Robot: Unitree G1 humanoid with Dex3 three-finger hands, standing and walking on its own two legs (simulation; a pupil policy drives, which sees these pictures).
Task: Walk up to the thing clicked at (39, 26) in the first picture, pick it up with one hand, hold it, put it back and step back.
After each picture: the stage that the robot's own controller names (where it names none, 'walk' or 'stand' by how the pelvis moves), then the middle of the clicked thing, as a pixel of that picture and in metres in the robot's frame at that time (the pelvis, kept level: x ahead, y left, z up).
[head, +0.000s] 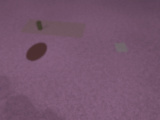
stand; (39, 25) +1.92 +0.62 -0.72
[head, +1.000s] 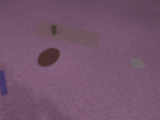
walk; (53, 29) +1.84 +0.32 -0.70
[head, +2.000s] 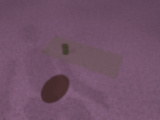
walk; (65, 49) +1.33 +0.18 -0.72
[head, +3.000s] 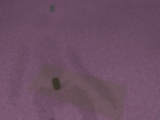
walk; (56, 83) +0.89 +0.25 -0.71
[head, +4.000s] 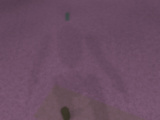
walk; (65, 113) +0.59 +0.22 -0.70
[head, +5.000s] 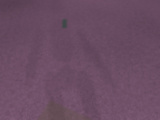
stand; out of the picture +0.42 +0.17 -0.71
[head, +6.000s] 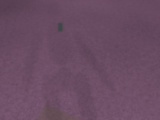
stand; out of the picture +0.42 +0.19 -0.72
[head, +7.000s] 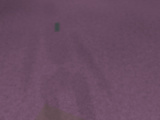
stand; out of the picture +0.43 +0.21 -0.73
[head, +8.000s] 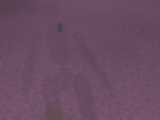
stand; out of the picture +0.42 +0.19 -0.73
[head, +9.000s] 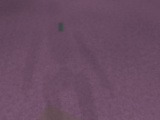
stand; out of the picture +0.42 +0.19 -0.73
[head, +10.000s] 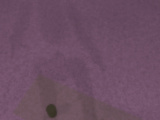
go down; (51, 111) +0.45 +0.18 -0.65
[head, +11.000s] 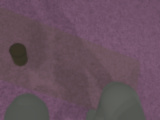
go down; (19, 55) +0.53 +0.20 -0.30
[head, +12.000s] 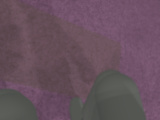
close in; out of the picture +0.52 +0.22 -0.26
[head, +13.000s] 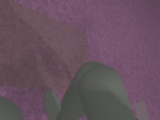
close; out of the picture +0.51 +0.26 -0.24
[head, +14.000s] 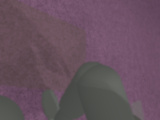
lift; out of the picture +0.48 +0.24 -0.25
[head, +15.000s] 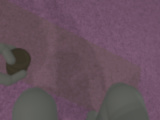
lift; (17, 64) +0.40 +0.21 -0.12
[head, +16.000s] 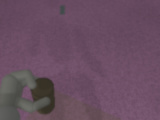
hold; (43, 96) +0.33 +0.14 +0.03
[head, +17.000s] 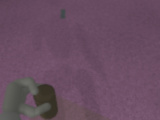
hold; (46, 102) +0.32 +0.14 -0.01
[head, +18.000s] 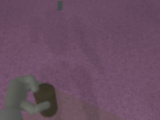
crouch; (46, 101) +0.33 +0.14 -0.03
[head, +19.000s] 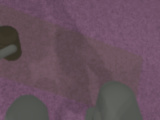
lower; (9, 44) +0.49 +0.18 -0.11
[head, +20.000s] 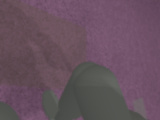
lower; out of the picture +0.47 +0.24 -0.25
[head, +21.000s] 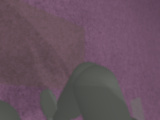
lower; out of the picture +0.47 +0.24 -0.25
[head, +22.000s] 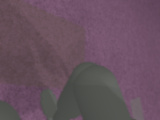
lower; out of the picture +0.47 +0.24 -0.26
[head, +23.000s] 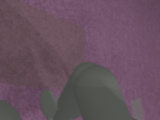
lower; out of the picture +0.47 +0.24 -0.25
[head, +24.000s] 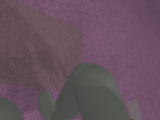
open; out of the picture +0.47 +0.22 -0.26
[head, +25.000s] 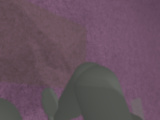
stand; out of the picture +0.47 +0.22 -0.26
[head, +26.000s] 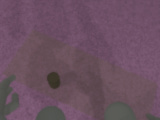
walk; (54, 80) +0.47 +0.14 -0.44
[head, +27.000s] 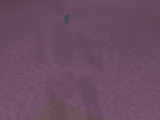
stand; out of the picture +0.40 +0.12 -0.66
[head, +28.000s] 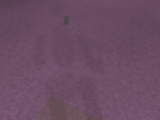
stand; out of the picture +0.41 +0.13 -0.67
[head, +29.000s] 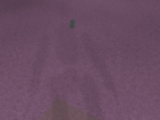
stand; out of the picture +0.41 +0.12 -0.71
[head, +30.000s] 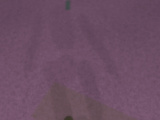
walk; out of the picture +0.43 +0.12 -0.71
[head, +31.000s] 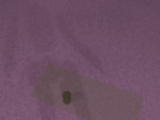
walk; (66, 97) +0.59 +0.10 -0.70
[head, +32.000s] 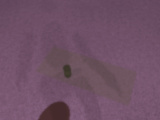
walk; (67, 71) +0.88 +0.18 -0.69
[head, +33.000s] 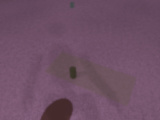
stand; (73, 72) +1.05 +0.14 -0.71
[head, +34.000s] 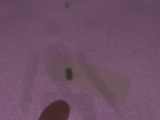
stand; (69, 74) +1.04 +0.15 -0.73
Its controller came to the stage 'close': yes
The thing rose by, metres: 0.71
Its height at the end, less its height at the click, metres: +0.00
